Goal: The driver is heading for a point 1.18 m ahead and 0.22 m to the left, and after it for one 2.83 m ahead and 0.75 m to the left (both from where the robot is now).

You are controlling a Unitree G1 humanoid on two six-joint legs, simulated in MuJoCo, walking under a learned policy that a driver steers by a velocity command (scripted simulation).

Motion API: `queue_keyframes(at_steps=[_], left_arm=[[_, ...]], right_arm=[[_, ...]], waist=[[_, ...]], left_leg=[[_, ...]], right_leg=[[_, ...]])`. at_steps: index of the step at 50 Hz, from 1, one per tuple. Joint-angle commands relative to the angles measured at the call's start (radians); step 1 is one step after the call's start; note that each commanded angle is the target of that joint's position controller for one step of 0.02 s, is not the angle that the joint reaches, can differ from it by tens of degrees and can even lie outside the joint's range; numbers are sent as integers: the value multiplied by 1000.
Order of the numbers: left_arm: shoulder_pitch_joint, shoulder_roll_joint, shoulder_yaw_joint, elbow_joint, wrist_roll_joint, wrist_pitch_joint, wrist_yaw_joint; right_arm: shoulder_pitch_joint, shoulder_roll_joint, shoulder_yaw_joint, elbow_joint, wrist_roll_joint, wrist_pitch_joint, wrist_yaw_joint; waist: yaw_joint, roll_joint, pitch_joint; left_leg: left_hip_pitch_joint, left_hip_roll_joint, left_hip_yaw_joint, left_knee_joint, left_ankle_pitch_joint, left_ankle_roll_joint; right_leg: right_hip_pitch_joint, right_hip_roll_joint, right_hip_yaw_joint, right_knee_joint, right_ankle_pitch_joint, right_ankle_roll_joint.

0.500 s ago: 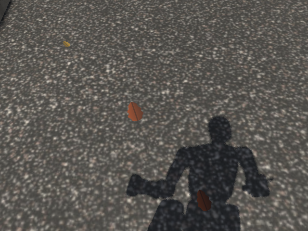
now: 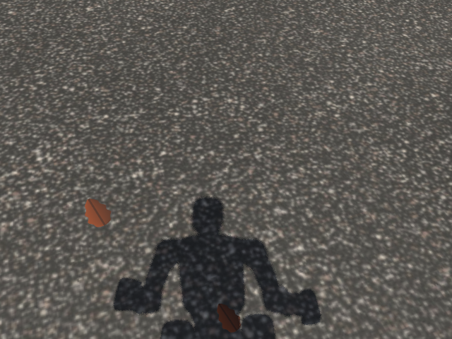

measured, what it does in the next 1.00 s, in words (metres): walks ahead: right foot, then left foot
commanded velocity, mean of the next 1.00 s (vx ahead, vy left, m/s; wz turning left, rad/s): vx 0.43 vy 0.00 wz -0.06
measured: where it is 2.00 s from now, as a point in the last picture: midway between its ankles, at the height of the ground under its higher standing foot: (204, 180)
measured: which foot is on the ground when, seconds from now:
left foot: down 0.00-0.10, up 0.12-0.52, down 0.54-1.00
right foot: up 0.00-0.08, down 0.10-0.56, up 0.58-1.00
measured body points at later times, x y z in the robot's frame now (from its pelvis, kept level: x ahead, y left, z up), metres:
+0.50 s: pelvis +0.16 -0.01 -0.02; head +0.20 -0.01 +0.43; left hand +0.15 +0.28 -0.13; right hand +0.38 -0.25 -0.10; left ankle +0.33 +0.11 -0.73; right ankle -0.01 -0.13 -0.74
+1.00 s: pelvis +0.43 +0.00 +0.00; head +0.46 +0.00 +0.44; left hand +0.65 +0.23 -0.09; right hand +0.44 -0.28 -0.13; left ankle +0.33 +0.11 -0.74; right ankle +0.62 -0.15 -0.71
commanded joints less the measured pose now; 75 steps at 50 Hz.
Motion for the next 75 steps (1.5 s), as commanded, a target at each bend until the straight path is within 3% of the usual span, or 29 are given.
queue_keyframes(at_steps=[1, 4, 5, 6, 7, 8, 9, 12, 18, 24, 27, 28, 29, 30, 31, 33, 34, 38, 44, 49, 52, 54, 55, 56, 57, 58, 60, 65, 75], left_arm=[[-82, 65, 3, -93, -2, -41, -12], [54, 63, 8, -20, -4, -62, -16], [142, 80, 14, 2, -6, -65, -9], [241, 169, 32, 14, 5, -65, 2], [267, 236, 52, 18, 12, -78, -9], [224, 170, 33, 12, 11, -98, -14], [189, 123, 17, 12, 11, -112, -15], [134, 96, 4, 8, 12, -123, -13], [177, 130, 17, 48, 7, -126, -4], [209, 164, 32, 103, -10, -121, -1], [206, 154, 23, 110, 3, -102, 7], [253, 87, -2, 86, 21, -102, 9], [364, -20, -33, 81, 4, -122, 3], [260, 95, -9, 85, -20, -138, -4], [163, 134, 2, 57, -38, -148, -10], [97, 117, 1, 52, -9, -155, -5], [122, 104, 2, 61, -6, -146, -7], [107, 60, -7, 64, 7, -115, -1], [-106, 21, -25, 14, 9, -141, -16], [-234, 28, -28, -32, -4, -154, -48], [-199, 60, -17, -33, -2, -157, -59], [15, 124, 19, 25, 4, -157, -48], [198, 193, 40, 57, 16, -154, -36], [242, 274, 57, 75, 23, -150, -37], [252, 160, 30, 66, 17, -150, -36], [185, 124, 16, 65, 18, -151, -32], [71, 75, 2, 65, 22, -155, -32], [12, 67, 8, 103, 29, -188, -31], [98, 136, 32, 182, 10, -147, -2]], right_arm=[[19, -221, -55, -37, 14, -16, 11], [17, -193, -40, -17, 31, -27, 27], [-1, -129, -18, -20, 16, -40, 35], [-49, -34, 11, -65, -15, -60, 47], [-111, -111, -10, -106, 7, -76, 43], [-114, -175, -32, -101, 24, -84, 43], [-96, -179, -36, -85, 33, -87, 50], [-97, -149, -34, -64, 10, -97, 59], [-208, -70, 3, -95, 9, -99, 73], [-238, -120, -5, -126, 16, -104, 91], [49, -203, -50, -54, 12, -96, 67], [200, -274, -66, -30, -2, -91, 55], [246, -318, -71, -12, -6, -94, 67], [201, -218, -44, -19, 9, -98, 66], [130, -191, -34, -25, 9, -97, 60], [28, -158, -26, -41, -11, -96, 58], [5, -137, -19, -45, -23, -100, 58], [6, -144, -22, -18, -6, -121, 54], [88, -182, -28, 20, 6, -107, 34], [179, -203, -33, 67, 15, -78, 30], [173, -220, -42, 78, 18, -60, 23], [151, -208, -35, 74, 14, -49, 20], [156, -153, -10, 48, -7, -52, 20], [294, -24, 28, 31, -2, -73, 28], [231, -133, 4, 50, 24, -89, 31], [135, -190, -16, 18, 49, -98, 33], [61, -170, -19, 3, 29, -95, 27], [98, -95, -20, 10, 26, -37, 24], [-183, -56, -3, -113, 16, -49, 73]], waist=[[-32, 216, -13], [51, 147, -13], [93, 101, -69], [117, -142, -132], [148, -224, -63], [132, -149, 17], [110, -150, 61], [79, -111, 88], [107, -84, 74], [73, -83, 87], [-78, -81, -131], [-109, 59, -284], [-41, 341, -427], [-77, 239, -323], [-61, 178, -173], [-3, 71, -58], [28, 96, -56], [55, 91, -2], [-18, 58, 47], [-59, 61, 70], [-16, 88, 35], [104, 82, -107], [175, -1, -269], [103, -275, -400], [158, -178, -390], [154, -126, -231], [98, -49, -86], [27, -54, -7], [118, -7, 85]], left_leg=[[40, 209, -229, -210, -152, 199], [-92, 176, -185, -122, -111, 158], [-195, 133, -131, -4, -111, 105], [-414, 14, 16, 319, -225, 15], [-585, -28, -2, 504, -364, -6], [-645, 28, -59, 620, -316, -1], [-668, 51, -74, 641, -221, 13], [-647, 77, -65, 591, -13, 1], [-452, 23, -13, 252, 243, -48], [-357, -2, -30, 112, 215, 25], [82, -68, 30, 110, 166, 99], [415, 137, -231, 124, 93, 177], [611, 331, -742, -59, -224, 310], [538, 310, -775, -157, -340, 269], [403, 288, -622, -167, -285, 231], [161, 218, -437, -198, -56, 211], [95, 191, -384, -225, -5, 210], [-8, 170, -261, -317, 88, 245], [45, 122, -119, -329, 208, 202], [199, 184, -128, -270, 240, 192], [291, 216, -136, -177, 413, 164], [239, 147, -89, 95, 675, 123], [38, 90, -60, 391, 453, 87], [-373, -100, -46, 744, -233, 20], [-483, -73, -186, 862, -328, 24], [-541, -28, -179, 881, -248, 33], [-491, 49, -147, 785, -100, 19], [-417, 87, -152, 687, 33, -15], [-487, 60, -31, 232, 279, 16]], right_leg=[[45, 13, -85, -218, -1, -40], [333, 32, -107, -497, 193, -111], [504, -41, -8, -495, 192, -132], [670, -259, 299, -518, 189, -211], [578, -401, 534, -618, 54, -356], [533, -378, 517, -647, -56, -373], [509, -324, 440, -667, -102, -341], [456, -251, 280, -717, 153, -294], [339, -187, 78, -729, 378, -268], [425, -267, 77, -675, 499, -238], [367, -184, -6, -277, 916, -174], [104, -111, -41, 63, 625, -129], [-170, 69, 39, 364, -129, -81], [-277, 20, 121, 462, -134, -91], [-333, -34, 76, 461, -48, -105], [-266, -115, 42, 362, 101, -109], [-208, -138, 50, 341, 143, -108], [-216, -160, 26, 230, 222, -69], [-233, -127, -23, -150, 529, -44], [-245, -92, -30, -303, 510, -71], [-179, -63, -40, -344, 384, -113], [148, -13, -85, -382, 377, -165], [473, -172, 78, -332, 400, -225], [814, -414, 556, -423, 182, -378], [788, -414, 648, -517, 58, -360], [667, -384, 482, -536, 98, -312], [431, -305, 266, -593, 272, -273], [260, -263, 27, -712, 453, -268], [442, -276, -213, -703, 569, -229]])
